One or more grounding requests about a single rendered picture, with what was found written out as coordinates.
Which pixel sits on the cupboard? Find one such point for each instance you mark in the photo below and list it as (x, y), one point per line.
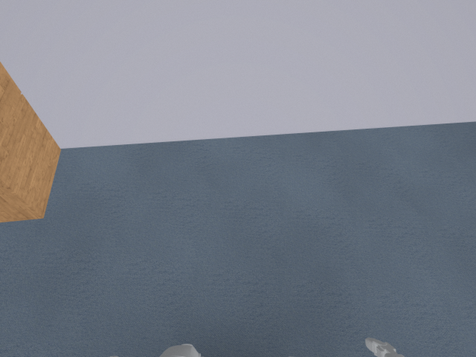
(28, 156)

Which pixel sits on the right robot hand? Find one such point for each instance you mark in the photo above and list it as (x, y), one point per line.
(381, 349)

